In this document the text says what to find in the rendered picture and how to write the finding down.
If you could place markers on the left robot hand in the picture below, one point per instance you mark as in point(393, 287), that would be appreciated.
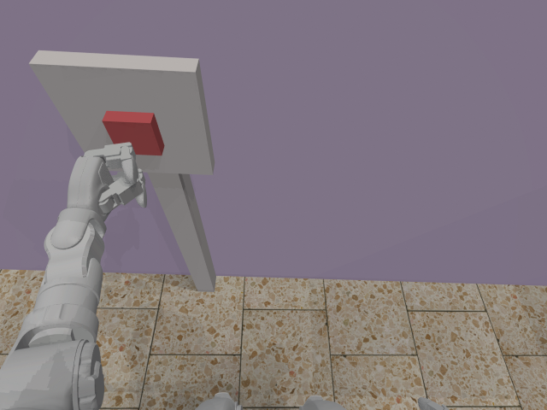
point(92, 186)

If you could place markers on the robot shin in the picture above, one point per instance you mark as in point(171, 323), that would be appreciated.
point(313, 398)
point(222, 395)

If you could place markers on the robot left shin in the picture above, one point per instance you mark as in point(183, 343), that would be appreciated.
point(222, 395)

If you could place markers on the panel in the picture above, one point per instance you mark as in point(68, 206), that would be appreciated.
point(83, 86)

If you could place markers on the button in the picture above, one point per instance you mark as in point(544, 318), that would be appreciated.
point(140, 129)

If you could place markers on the left robot forearm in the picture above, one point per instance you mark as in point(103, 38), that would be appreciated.
point(66, 304)

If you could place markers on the robot right shin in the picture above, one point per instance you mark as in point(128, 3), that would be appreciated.
point(313, 398)

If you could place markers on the robot left upper arm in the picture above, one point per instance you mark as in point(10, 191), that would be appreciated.
point(59, 376)

